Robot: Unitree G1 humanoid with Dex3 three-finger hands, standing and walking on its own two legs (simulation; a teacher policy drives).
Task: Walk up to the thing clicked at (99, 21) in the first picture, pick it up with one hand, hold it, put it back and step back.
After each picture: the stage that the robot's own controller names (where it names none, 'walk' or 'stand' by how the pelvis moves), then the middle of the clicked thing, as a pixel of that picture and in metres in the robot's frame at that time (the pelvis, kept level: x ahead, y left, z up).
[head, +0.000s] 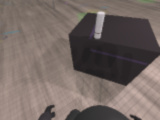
stand; (98, 26) +0.86 -0.03 +0.11
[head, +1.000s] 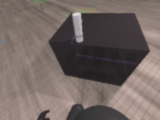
walk; (78, 28) +0.72 +0.18 +0.14
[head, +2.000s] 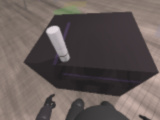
walk; (60, 46) +0.44 +0.23 +0.15
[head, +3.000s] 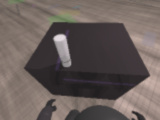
stand; (63, 53) +0.42 +0.22 +0.11
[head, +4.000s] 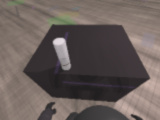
stand; (63, 56) +0.40 +0.21 +0.11
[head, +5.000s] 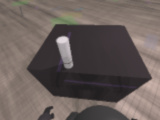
stand; (66, 54) +0.42 +0.20 +0.11
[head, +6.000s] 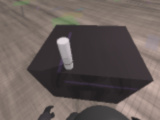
stand; (66, 55) +0.41 +0.20 +0.11
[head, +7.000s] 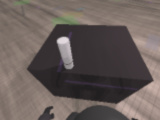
rise first; (66, 55) +0.41 +0.20 +0.11
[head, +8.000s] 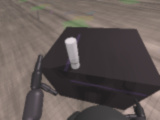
rise first; (73, 55) +0.42 +0.18 +0.11
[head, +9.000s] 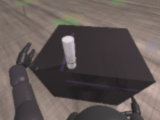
go down; (70, 54) +0.43 +0.16 +0.12
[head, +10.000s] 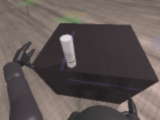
go down; (69, 53) +0.44 +0.17 +0.12
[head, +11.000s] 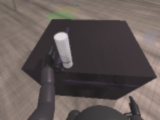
close in; (65, 53) +0.41 +0.18 +0.13
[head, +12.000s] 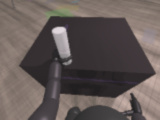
lift; (63, 48) +0.43 +0.18 +0.15
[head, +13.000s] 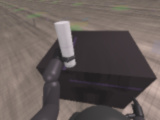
lift; (66, 46) +0.35 +0.16 +0.27
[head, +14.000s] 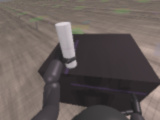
hold; (67, 47) +0.34 +0.16 +0.28
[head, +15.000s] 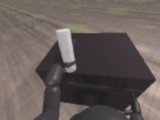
hold; (67, 52) +0.34 +0.16 +0.24
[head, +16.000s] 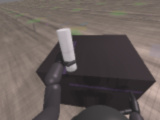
hold; (68, 51) +0.35 +0.16 +0.25
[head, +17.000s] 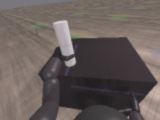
crouch; (66, 45) +0.34 +0.16 +0.30
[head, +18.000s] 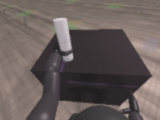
crouch; (64, 41) +0.42 +0.17 +0.25
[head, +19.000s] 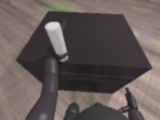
lower; (59, 45) +0.45 +0.19 +0.16
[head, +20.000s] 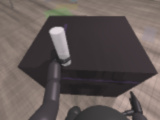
lower; (62, 49) +0.42 +0.19 +0.16
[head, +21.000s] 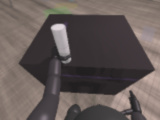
lower; (63, 46) +0.44 +0.18 +0.16
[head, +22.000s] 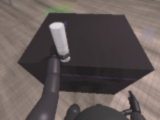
lower; (61, 45) +0.45 +0.19 +0.16
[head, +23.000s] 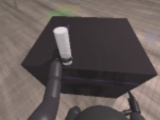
open; (64, 48) +0.43 +0.18 +0.15
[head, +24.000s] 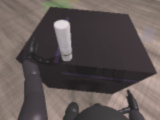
rise; (64, 44) +0.43 +0.17 +0.16
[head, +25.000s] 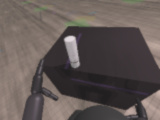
sink last; (73, 53) +0.43 +0.19 +0.13
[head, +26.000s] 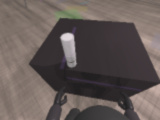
stand; (69, 52) +0.41 +0.18 +0.12
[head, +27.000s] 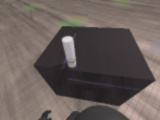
stand; (70, 53) +0.44 +0.19 +0.11
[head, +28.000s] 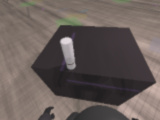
stand; (69, 55) +0.42 +0.19 +0.11
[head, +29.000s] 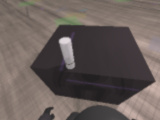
stand; (68, 55) +0.42 +0.19 +0.11
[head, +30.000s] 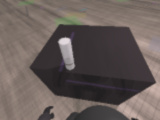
stand; (67, 55) +0.41 +0.19 +0.11
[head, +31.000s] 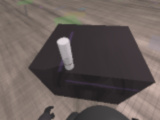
stand; (66, 56) +0.41 +0.20 +0.11
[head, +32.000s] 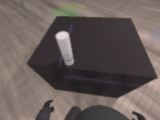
walk; (66, 51) +0.42 +0.20 +0.11
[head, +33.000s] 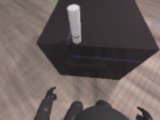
walk; (75, 27) +0.59 +0.15 +0.14
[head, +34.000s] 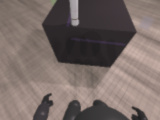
walk; (74, 10) +0.86 +0.22 +0.13
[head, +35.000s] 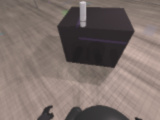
stand; (82, 15) +1.05 +0.17 +0.13
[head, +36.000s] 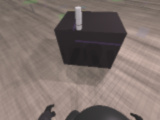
stand; (78, 19) +1.06 +0.20 +0.11
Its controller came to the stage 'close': yes
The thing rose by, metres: 0.22
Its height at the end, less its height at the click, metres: +0.00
